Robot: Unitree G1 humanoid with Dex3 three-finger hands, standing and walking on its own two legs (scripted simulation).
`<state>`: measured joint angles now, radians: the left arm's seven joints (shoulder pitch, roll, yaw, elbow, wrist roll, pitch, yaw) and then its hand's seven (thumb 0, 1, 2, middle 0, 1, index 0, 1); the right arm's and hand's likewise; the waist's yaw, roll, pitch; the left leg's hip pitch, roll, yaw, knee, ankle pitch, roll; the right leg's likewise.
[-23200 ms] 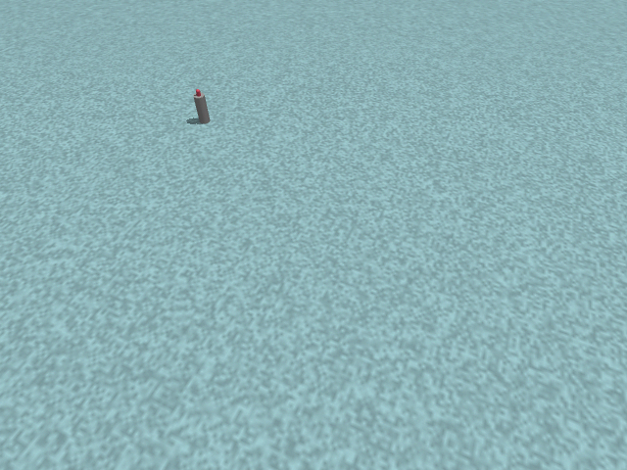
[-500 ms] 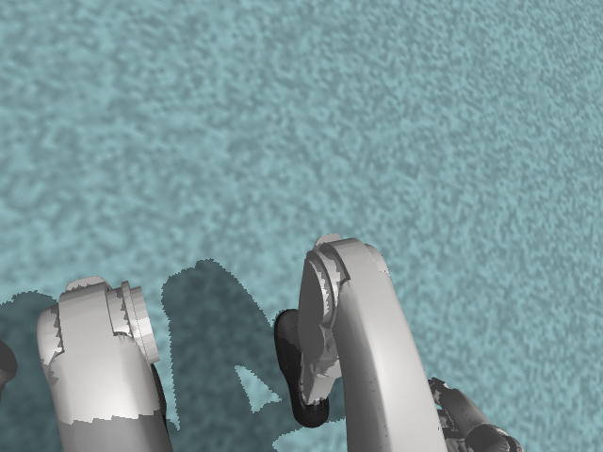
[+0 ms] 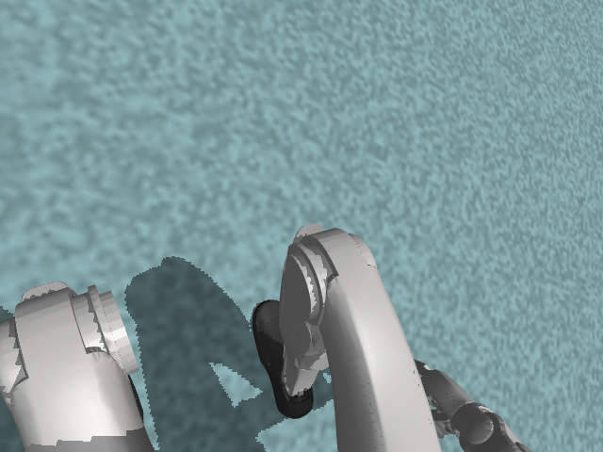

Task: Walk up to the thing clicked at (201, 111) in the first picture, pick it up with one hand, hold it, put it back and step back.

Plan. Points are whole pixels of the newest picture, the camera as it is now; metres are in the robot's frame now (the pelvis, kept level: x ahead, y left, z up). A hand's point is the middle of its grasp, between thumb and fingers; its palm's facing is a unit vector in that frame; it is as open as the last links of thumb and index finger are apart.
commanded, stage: lower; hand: left
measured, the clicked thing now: out of the picture +0.48 +0.35 -0.12
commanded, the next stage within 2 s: loosen in 1.12 s
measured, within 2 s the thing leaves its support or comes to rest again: rests again in 1.46 s
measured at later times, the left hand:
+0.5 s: hand out of the picture +0.49 +0.35 -0.15, palm faces +0.50 -0.86 -0.01, open 8.8 cm
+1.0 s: hand out of the picture +0.49 +0.35 -0.17, palm faces +0.50 -0.87 -0.01, open 8.8 cm
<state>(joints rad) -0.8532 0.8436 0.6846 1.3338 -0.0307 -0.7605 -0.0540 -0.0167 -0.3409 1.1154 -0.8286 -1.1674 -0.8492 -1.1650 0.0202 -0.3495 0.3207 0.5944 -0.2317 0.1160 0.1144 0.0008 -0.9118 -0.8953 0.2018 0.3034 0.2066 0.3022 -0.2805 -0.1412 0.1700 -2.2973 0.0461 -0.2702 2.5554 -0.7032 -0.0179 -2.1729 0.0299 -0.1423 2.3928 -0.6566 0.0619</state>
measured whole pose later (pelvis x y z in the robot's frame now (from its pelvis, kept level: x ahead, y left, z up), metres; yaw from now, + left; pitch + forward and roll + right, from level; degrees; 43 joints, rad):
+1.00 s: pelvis -0.01 +0.01 -0.01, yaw -4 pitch +17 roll -17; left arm -0.87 1.05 0.64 1.52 -0.05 -0.92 -0.02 -0.02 -0.35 1.11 -0.85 -1.14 -0.87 -1.13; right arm -0.13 -0.38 0.53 0.50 -0.32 0.15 0.09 0.00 -0.90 -0.89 0.20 0.30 0.21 0.30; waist -0.31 -0.27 0.30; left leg -2.25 0.05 -0.37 2.63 -0.73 -0.01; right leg -2.09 0.07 -0.22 2.38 -0.64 0.09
